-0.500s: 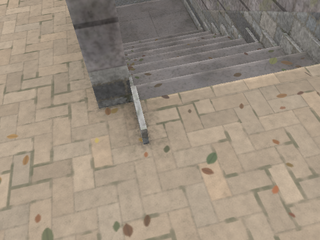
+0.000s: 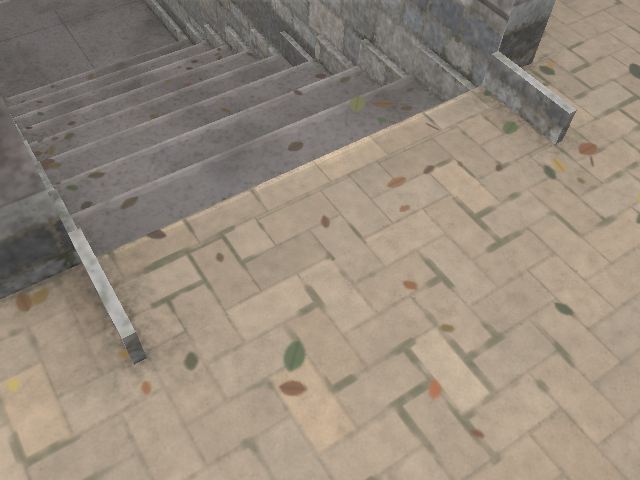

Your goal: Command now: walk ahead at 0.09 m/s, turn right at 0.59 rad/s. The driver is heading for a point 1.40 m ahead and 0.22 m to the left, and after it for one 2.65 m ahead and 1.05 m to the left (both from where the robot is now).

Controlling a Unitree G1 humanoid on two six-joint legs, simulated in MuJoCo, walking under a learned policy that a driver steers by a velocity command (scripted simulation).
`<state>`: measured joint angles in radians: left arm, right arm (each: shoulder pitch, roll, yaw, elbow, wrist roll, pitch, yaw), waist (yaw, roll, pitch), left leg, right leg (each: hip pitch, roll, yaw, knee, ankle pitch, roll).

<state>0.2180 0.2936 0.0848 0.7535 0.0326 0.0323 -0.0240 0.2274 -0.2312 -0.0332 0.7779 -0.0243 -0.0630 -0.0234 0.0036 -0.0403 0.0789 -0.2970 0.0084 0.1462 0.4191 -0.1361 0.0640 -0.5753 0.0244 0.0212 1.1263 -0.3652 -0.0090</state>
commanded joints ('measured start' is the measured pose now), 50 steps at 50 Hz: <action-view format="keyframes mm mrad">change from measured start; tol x32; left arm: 1 69 2 -13 -54 7 16 -15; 50 -103 22 -20 -2 -2 -88 -2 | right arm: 1 -26 -117 -25 -63 -1 -8 1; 50 286 -149 -35 184 9 -22 14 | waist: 1 37 150 -147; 12 -35 -265 -148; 50 35 138 -40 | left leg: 1 34 279 -126 -145 406 164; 13 -190 39 -78 416 -463 -75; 18 -95 12 -117 457 -283 -72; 28 228 -42 -66 -11 -194 26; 31 326 401 -725 -383 -720 179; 50 316 203 -192 1 724 82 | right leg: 1 95 -43 -7 -101 78 -3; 10 399 12 -54 -686 98 -41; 12 526 -380 440 -872 379 -158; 19 414 -213 130 -797 674 -202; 24 408 -230 288 -937 -182 -226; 31 -262 18 -30 -346 -103 -68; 50 280 34 -138 -596 193 -104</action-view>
